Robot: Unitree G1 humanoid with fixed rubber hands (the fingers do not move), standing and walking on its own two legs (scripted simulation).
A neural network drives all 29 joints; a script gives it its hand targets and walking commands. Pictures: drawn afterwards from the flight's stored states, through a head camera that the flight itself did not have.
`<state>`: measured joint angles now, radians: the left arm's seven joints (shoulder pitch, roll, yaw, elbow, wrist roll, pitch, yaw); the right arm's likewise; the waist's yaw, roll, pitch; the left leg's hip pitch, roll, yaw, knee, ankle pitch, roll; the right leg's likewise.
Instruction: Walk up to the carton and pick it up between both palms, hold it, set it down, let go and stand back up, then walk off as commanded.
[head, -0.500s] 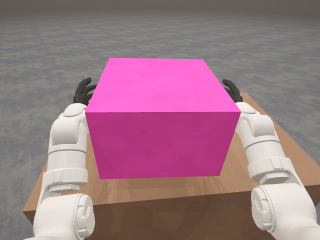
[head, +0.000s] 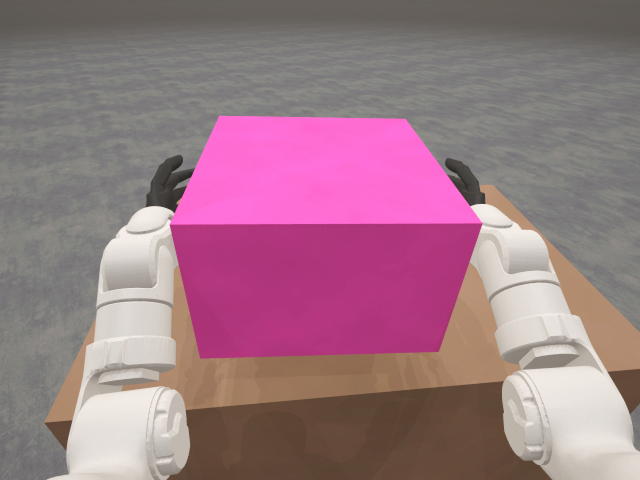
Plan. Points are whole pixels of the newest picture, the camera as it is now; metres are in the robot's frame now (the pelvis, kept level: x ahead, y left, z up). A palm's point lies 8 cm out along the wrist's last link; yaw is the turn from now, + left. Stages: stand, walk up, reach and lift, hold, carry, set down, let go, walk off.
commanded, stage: hold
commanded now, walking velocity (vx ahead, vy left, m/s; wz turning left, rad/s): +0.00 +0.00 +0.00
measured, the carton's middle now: (317, 221) +0.40 +0.00 +0.19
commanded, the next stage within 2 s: none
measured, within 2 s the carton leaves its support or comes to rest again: neither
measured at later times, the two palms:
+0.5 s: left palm (165, 217) +0.37 +0.19 +0.22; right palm (467, 216) +0.37 -0.19 +0.22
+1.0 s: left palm (164, 217) +0.37 +0.19 +0.22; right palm (466, 216) +0.37 -0.19 +0.22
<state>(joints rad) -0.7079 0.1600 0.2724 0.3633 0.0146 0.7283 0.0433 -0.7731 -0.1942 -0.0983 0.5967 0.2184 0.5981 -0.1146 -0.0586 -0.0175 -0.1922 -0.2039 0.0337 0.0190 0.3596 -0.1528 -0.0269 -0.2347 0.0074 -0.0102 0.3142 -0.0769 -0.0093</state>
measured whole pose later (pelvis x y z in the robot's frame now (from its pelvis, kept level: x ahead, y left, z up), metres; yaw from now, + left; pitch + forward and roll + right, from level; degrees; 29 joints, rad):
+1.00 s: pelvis +0.00 +0.00 +0.00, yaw +0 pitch +0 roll +0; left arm -0.71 0.16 0.27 0.36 0.01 0.73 0.04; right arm -0.77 -0.19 -0.10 0.60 0.22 0.60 -0.11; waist -0.06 -0.02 -0.19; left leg -0.20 0.03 0.02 0.36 -0.15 -0.03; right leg -0.23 0.01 -0.01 0.31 -0.08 -0.01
